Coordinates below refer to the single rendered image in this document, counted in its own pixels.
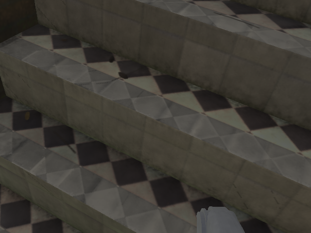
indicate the right robot thigh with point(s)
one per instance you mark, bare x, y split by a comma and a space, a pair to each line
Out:
217, 220

